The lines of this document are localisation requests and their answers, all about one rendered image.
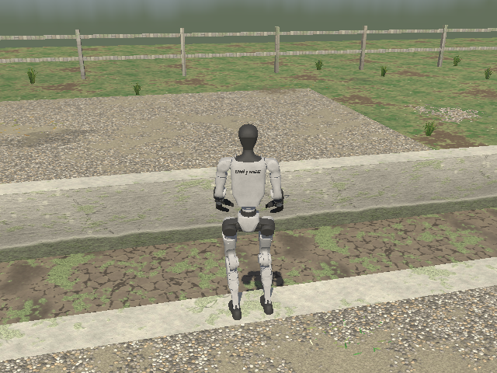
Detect right robot upper arm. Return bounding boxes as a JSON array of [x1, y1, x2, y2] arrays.
[[265, 158, 282, 200]]

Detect left robot hand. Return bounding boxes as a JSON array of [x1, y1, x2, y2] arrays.
[[216, 199, 234, 212]]

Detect right robot forearm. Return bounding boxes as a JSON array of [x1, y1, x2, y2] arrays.
[[274, 189, 284, 207]]

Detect robot left thigh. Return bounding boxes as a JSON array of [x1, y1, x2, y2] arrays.
[[222, 216, 239, 270]]

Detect left robot forearm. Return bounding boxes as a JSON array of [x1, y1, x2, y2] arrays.
[[214, 187, 224, 205]]

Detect left robot upper arm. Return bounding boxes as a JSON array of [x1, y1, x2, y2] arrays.
[[214, 157, 232, 198]]

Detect left robot shin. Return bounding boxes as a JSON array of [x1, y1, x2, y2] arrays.
[[225, 257, 239, 310]]

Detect right robot hand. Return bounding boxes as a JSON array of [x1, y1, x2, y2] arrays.
[[266, 200, 283, 213]]

